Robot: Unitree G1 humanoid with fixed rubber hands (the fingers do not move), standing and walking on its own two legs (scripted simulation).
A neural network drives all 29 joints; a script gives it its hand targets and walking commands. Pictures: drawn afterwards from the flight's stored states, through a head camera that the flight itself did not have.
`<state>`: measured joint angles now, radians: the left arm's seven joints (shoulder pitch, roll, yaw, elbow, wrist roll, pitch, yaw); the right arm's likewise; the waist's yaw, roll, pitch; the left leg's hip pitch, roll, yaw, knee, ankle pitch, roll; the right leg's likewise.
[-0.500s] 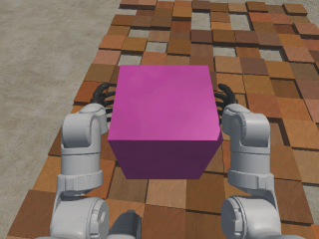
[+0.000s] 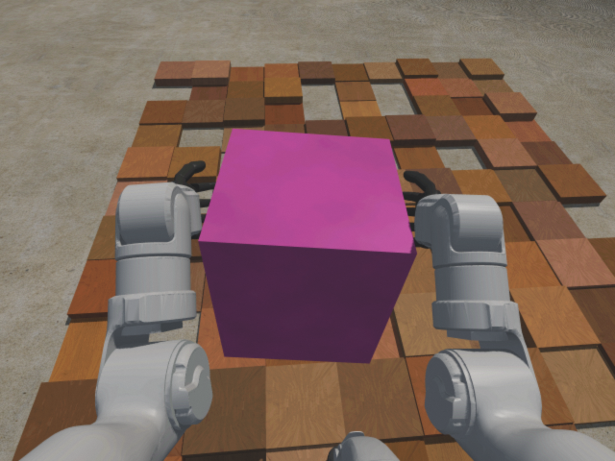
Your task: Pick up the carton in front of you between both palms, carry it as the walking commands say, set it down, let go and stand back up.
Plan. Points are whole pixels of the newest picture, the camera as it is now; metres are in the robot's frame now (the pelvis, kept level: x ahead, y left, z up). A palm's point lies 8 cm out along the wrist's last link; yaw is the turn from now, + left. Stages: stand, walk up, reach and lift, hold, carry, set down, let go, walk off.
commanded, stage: carry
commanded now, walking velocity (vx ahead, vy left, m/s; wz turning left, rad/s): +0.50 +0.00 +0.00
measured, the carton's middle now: (304, 251) +0.37 -0.02 +0.06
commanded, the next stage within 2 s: none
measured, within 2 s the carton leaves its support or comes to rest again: neither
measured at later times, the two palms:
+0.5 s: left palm (193, 116) +0.65 +0.15 +0.10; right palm (359, 107) +0.67 -0.15 +0.10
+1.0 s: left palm (241, 36) +0.96 +0.07 +0.10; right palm (367, 37) +0.97 -0.23 +0.09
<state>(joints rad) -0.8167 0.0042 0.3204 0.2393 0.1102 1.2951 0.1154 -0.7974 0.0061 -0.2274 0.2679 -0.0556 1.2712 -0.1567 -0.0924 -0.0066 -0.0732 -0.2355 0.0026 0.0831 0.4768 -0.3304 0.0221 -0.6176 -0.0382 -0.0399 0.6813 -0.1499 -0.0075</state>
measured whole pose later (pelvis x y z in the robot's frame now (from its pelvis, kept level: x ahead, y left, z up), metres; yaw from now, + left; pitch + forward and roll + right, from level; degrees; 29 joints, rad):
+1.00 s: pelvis +0.62 -0.07 -0.04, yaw +1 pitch +4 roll +1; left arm -0.69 -0.03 0.24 0.30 0.12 1.17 0.10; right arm -0.71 -0.03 -0.19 0.34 -0.05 1.18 -0.13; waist 0.00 0.02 -0.15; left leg -0.28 0.03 0.02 1.01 -0.51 0.06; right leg -0.48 0.00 -0.09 0.57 -0.39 -0.13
